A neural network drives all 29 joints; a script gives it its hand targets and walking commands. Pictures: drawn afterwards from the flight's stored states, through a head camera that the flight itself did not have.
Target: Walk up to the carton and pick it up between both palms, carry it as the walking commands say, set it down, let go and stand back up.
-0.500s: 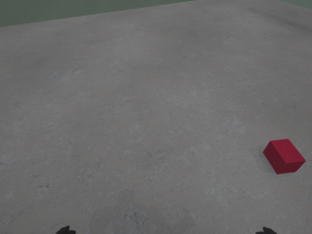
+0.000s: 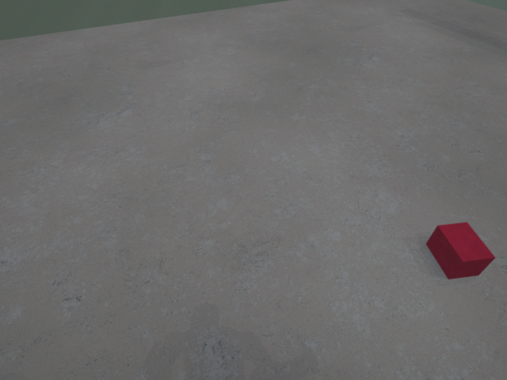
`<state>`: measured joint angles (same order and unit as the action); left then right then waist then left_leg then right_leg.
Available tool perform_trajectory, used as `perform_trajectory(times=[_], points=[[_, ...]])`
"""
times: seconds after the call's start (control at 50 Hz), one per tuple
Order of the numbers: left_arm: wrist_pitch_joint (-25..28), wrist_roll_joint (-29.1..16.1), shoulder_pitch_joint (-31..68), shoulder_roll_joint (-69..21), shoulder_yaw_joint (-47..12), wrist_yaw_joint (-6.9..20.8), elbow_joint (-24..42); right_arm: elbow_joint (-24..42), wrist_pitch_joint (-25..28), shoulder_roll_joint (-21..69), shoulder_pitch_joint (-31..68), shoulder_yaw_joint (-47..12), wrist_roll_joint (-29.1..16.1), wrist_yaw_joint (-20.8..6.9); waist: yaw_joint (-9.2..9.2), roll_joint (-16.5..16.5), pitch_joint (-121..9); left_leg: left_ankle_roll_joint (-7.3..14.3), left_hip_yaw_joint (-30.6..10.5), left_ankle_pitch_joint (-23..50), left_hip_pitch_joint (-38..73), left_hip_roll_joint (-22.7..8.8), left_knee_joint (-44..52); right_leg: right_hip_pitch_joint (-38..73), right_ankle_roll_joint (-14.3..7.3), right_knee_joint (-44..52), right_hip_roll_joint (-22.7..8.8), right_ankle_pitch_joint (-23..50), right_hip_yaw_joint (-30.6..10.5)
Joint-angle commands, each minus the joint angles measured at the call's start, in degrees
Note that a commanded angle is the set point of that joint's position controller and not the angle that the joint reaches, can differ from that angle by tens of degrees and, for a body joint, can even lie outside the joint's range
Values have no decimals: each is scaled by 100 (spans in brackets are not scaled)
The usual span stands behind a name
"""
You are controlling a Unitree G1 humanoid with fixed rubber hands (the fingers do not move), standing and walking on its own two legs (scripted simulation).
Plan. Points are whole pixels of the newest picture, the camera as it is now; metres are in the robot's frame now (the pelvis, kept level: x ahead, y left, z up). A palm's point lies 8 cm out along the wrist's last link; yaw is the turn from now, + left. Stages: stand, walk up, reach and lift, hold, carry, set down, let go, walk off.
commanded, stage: stand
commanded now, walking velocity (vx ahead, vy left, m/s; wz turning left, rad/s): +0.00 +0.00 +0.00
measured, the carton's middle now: (457, 250) +0.84 -0.87 -0.69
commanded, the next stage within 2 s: walk up in 0.62 s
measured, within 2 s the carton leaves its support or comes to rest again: neither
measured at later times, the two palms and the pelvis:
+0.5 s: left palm out of the picture +0.08 +0.29 -0.10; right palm out of the picture +0.08 -0.29 -0.10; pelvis -0.01 +0.00 +0.01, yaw +0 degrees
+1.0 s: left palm out of the picture +0.08 +0.29 -0.10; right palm out of the picture +0.04 -0.29 -0.11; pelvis -0.02 +0.01 +0.01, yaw -4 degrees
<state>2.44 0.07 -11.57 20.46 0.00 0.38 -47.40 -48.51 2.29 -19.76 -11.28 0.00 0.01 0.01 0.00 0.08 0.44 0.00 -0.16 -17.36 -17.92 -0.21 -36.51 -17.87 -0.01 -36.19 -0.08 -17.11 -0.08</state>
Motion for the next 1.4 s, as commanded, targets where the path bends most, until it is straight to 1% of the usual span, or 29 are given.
perform_trajectory(times=[0.0, 0.12, 0.2, 0.32, 0.36, 0.78, 0.8, 0.82, 0.84, 0.86, 0.88, 0.9, 0.92, 0.96, 0.98, 1.0, 1.04, 1.08, 1.1, 1.12, 1.14, 1.16, 1.18, 1.2, 1.22, 1.24, 1.28, 1.34, 1.38], points=[[87, 64, 555, 1147, 311, -17, 12, 121, 83, -1215, 592, 243, 91, 6, 54, 165, -95, 348, -614, 529, 267, -566, 1075, 276, -357, 1051, -587, 492, -633], [87, 68, 463, 1149, 297, 4, -147, -29, 89, -1231, 548, 229, 100, 5, 31, 29, -74, 340, -632, 400, 238, -560, 1189, 340, -338, 1134, -556, 357, -594], [81, 59, 512, 1169, 296, 5, -226, -119, 94, -1229, 645, 226, 95, -10, 49, 182, -158, 308, -635, 393, 342, -582, 1255, 324, -360, 1261, -602, 331, -665], [76, 78, 505, 1148, 271, -10, -309, -227, 90, -1177, 548, 200, 89, -10, 37, 70, -187, 290, -637, 520, 345, -582, 1307, 416, -359, 1266, -608, 479, -662], [78, 68, 491, 1165, 289, -5, -355, -228, 88, -1172, 644, 184, 113, -18, 74, 269, -228, 322, -675, 457, 385, -648, 1378, 402, -318, 1225, -571, 371, -595], [82, 35, 356, 1117, 259, -2, -585, -500, 80, -1205, 507, 160, 88, -12, 30, 227, -345, 281, -716, 447, 480, -672, 1540, 560, -308, 1369, -633, 479, -646], [-143, 11, 308, 770, 539, 142, -124, -424, -271, -911, -417, 365, 138, 147, -74, -497, -498, 501, -705, -997, 818, -1031, 933, -12, -200, 724, -847, -512, -347], [-267, 66, 195, 685, 362, 158, -97, -135, -370, -708, 154, 391, 83, 213, -99, 139, 166, 133, -80, -123, 750, -796, 806, -697, -191, 1031, -734, 1615, -939], [-295, 68, 288, 717, 402, 150, -32, 75, -402, -555, 113, 401, 52, 249, -150, 74, 139, 102, 126, 166, 784, -663, 667, -835, -181, 959, -810, 2193, -1104], [-310, 85, 301, 795, 426, 145, -3, 115, -426, -510, 42, 338, 45, 268, -129, -46, -74, 49, 159, 306, 694, -659, 555, -652, -213, 942, -855, 2149, -1243], [-326, 84, 448, 759, 436, 121, 61, 82, -440, -518, -29, 329, 63, 256, -198, 9, -147, 99, 57, 176, 716, -754, 635, -674, -204, 836, -810, 1919, -1200], [-392, 100, 373, 675, 437, 125, 54, 80, -440, -536, -79, 341, 73, 243, -224, -246, -215, 171, -86, -397, 736, -825, 788, -758, -192, 849, -745, 1375, -1220], [-465, 192, 543, 408, 312, 162, 129, 72, -494, -799, -117, 337, 61, 199, -277, 17, -126, 280, -497, -405, 1019, -1177, 1215, -1069, -145, 672, -511, 423, -1017], [-502, 167, 347, 116, 297, 154, 162, 144, -527, -1106, 10, 424, 109, 181, -209, 1243, -124, 762, -1256, -36, 1046, -2132, 2023, -1102, 119, -775, -7, -631, -154], [-531, 179, 370, 153, 360, 139, 186, 210, -509, -1076, 102, 444, 138, 183, -206, 1193, -126, 1020, -1232, 530, 875, -2417, 2002, -1056, 181, -1532, -152, -1056, -117], [-551, 167, 394, 182, 376, 148, 179, 197, -489, -988, 66, 431, 144, 174, -183, 855, -108, 1054, -1044, 854, 701, -2471, 2018, -1057, 190, -1970, -235, -1175, -68], [-568, 101, 351, 152, 375, 152, 124, 102, -463, -855, 289, 404, 108, 193, -20, 676, -129, 808, -453, 1515, 579, -2179, 1733, -772, 183, -1728, -272, -1168, -4], [-541, 94, 261, 4, 276, 201, 165, 58, -477, -857, 323, 439, 137, 197, 33, 980, -215, 493, 189, 1888, 1001, -1801, 1217, -549, 107, -370, -243, -893, 247], [-517, 59, 74, -51, 255, 182, 109, 27, -503, -935, 260, 468, 144, 171, 72, 1229, -303, 437, 306, 1804, 922, -1699, 977, -132, 74, 310, -128, -532, 438], [-470, 50, -63, -10, 271, 166, 40, -29, -511, -922, 183, 469, 145, 132, 165, 1014, -382, 377, 377, 1396, 697, -1569, 569, 356, -49, 978, -85, -57, 386], [-427, 118, -199, 355, 364, 149, 22, 22, -519, -711, 0, 409, 156, 106, 162, 13, -391, 200, 742, 405, 18, -1195, -377, 873, -268, 1506, -713, 299, -649], [-449, 209, -357, 911, 492, 136, -3, 318, -540, -443, 375, 312, 145, 92, 288, -1365, -3, -48, 805, -1470, -1519, -429, -1424, 1104, -694, 2024, -1845, 613, -2649], [-478, 231, -493, 1164, 517, 119, -15, 500, -625, -409, 850, 340, 128, 120, 442, -1383, 336, -80, 270, -1765, -1863, -339, -2025, 591, -1036, 2382, -2237, 196, -3238], [-495, 244, -376, 1045, 453, 100, 25, 482, -669, -514, 928, 399, 132, 116, 323, -883, 574, -85, 27, -1567, -1613, -346, -2278, 68, -1034, 2493, -1997, -502, -3035], [-524, 221, 240, 1032, 558, 314, 419, 285, -604, -747, 825, 471, 88, 154, 314, -1398, 194, -178, 303, -1112, -1206, -470, -2151, -130, -1075, 2733, -1389, -2824, -2385], [-568, 211, 576, 916, 511, 346, 519, 59, -587, -722, 727, 499, 93, 136, 180, -1679, 450, -378, 573, -879, -1114, -331, -2145, -573, -848, 2899, -1078, -2923, -2033], [-540, 269, 717, 667, 498, 300, 479, -120, -531, -583, 208, 482, 106, 129, -7, -1448, 346, -501, 792, -867, -565, -212, -1867, -582, -728, 2776, -648, -2380, -1559], [-415, 232, -88, 718, 535, 253, 239, 48, -355, -422, 494, 361, 129, 87, 279, -1100, -161, -483, 688, -985, -650, -223, -1128, 587, -977, 2431, -752, -1603, -1854], [-371, 222, -380, 730, 530, 242, 168, 105, -224, -394, 531, 339, 79, 122, 412, -939, -337, -415, 549, -1041, -377, -177, -362, 851, -942, 2221, -712, -1190, -2081]])
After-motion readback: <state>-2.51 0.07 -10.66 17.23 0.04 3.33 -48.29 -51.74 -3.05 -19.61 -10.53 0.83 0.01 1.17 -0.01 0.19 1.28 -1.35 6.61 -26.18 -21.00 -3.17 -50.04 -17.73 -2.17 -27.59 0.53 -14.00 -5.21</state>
